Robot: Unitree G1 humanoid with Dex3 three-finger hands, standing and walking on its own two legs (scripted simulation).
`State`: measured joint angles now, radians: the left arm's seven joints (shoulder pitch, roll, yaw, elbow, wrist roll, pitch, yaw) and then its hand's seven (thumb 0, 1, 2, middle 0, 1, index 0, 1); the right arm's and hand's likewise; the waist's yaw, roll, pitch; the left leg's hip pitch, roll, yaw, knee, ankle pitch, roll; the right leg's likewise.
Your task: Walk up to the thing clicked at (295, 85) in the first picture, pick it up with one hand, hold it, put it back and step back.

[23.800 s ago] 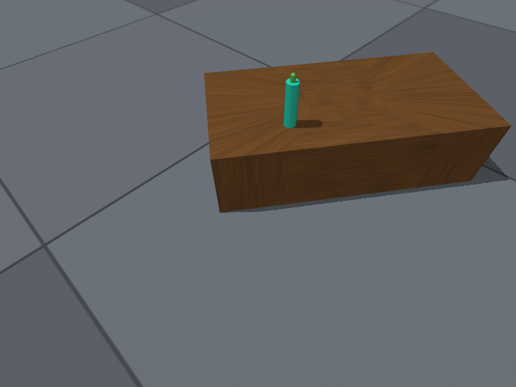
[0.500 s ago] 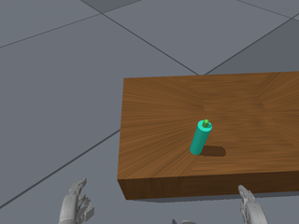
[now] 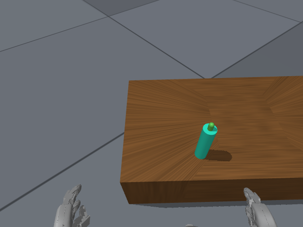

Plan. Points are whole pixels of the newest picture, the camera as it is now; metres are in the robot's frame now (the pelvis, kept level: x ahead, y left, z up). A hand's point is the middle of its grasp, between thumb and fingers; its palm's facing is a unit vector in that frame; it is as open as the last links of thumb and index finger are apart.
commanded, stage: home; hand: right
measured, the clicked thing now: (205, 140) +0.51 -0.20 -0.23
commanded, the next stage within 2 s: none
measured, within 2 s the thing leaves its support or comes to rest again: neither
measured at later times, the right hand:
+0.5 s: hand (240, 217) +0.17 -0.20 -0.05, palm faces +0.05 +0.98 -0.20, open 17.7 cm
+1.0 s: hand (238, 219) +0.17 -0.19 -0.05, palm faces +0.05 +0.98 -0.20, open 17.6 cm
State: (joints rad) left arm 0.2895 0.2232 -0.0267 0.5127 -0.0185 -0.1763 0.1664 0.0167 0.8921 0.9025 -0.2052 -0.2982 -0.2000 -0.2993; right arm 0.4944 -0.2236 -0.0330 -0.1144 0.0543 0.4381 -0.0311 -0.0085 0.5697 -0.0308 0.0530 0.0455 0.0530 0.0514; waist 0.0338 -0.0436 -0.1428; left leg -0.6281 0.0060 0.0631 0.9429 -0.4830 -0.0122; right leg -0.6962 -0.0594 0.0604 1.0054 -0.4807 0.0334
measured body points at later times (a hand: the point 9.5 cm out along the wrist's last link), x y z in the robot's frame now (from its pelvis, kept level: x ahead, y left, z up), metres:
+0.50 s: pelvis +0.01 -0.01 +0.00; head +0.03 -0.03 +0.45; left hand +0.18 +0.23 -0.06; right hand +0.17 -0.25 -0.03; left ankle -0.01 +0.13 -0.68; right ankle +0.01 -0.14 -0.68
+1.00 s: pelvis +0.00 -0.01 +0.00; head +0.03 -0.02 +0.45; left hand +0.17 +0.23 -0.06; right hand +0.16 -0.24 -0.03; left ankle -0.01 +0.13 -0.68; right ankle +0.01 -0.14 -0.68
